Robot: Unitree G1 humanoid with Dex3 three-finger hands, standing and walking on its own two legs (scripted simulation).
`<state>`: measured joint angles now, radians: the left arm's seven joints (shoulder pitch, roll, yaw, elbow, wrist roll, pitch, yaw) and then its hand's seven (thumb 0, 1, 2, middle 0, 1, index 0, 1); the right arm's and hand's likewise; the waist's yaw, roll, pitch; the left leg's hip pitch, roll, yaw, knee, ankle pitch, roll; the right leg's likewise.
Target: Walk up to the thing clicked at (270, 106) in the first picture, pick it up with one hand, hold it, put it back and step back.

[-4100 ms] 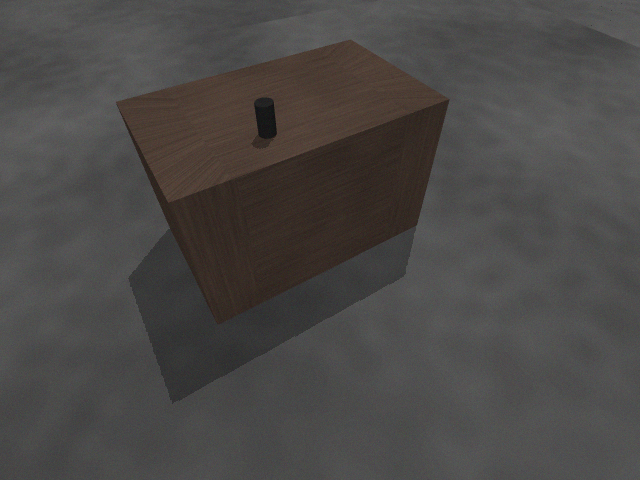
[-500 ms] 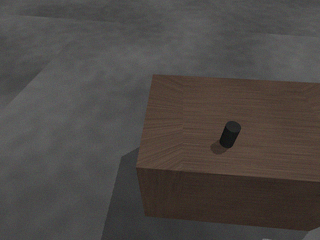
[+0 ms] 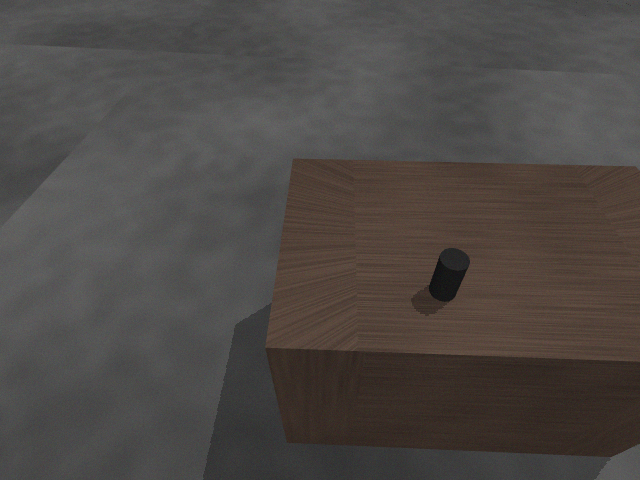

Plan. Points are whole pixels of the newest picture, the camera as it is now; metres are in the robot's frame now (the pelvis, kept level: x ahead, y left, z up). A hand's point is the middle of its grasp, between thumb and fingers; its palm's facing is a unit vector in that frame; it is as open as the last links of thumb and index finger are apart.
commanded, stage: walk up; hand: right
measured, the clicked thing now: (448, 275) +0.51 -0.23 -0.13
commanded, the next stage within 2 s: stand in 0.18 s
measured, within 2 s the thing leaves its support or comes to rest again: neither
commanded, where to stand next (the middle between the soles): +0.07 -0.01 m, yaw -1 degrees
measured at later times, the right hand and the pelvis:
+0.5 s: hand out of the picture +0.09 -0.26 -0.15, palm faces -0.01 +0.94 -0.34, open 7.4 cm; pelvis +0.00 -0.01 +0.00, yaw +1 degrees
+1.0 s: hand out of the picture +0.08 -0.26 -0.16, palm faces -0.04 +0.94 -0.33, open 7.4 cm; pelvis +0.00 -0.02 +0.00, yaw +1 degrees
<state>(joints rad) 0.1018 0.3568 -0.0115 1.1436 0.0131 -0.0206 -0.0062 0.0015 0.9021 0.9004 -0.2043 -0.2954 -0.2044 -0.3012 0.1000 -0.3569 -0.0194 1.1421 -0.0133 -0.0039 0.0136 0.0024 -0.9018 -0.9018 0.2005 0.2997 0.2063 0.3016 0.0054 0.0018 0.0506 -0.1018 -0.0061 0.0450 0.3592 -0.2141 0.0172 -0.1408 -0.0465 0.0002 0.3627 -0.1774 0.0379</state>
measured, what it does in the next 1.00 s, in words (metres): stands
